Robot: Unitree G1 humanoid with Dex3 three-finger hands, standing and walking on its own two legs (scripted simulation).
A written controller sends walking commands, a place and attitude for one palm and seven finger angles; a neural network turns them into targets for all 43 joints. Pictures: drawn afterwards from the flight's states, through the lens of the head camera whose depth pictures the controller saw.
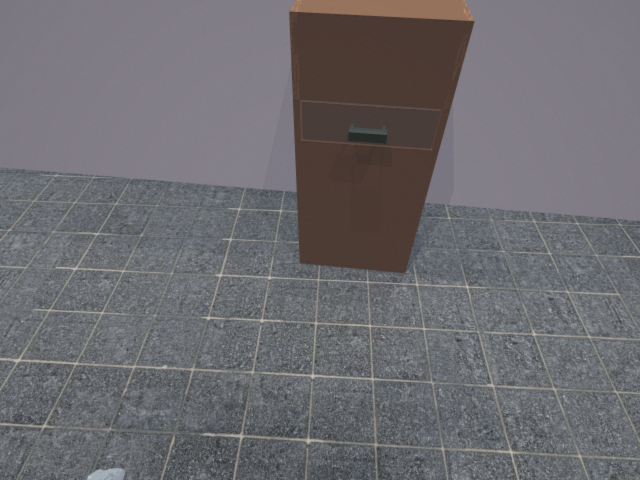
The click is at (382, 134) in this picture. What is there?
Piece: drawer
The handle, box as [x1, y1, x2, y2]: [348, 123, 386, 143]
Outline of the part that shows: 351,123 351,126 349,127 348,140 385,143 386,130 384,125 382,125 381,129 356,128 353,126 353,123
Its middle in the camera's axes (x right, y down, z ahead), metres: +0.13 -0.31 +1.11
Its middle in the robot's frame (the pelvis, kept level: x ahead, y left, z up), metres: +1.03 -0.08 -0.11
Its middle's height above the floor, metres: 0.66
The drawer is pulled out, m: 0.00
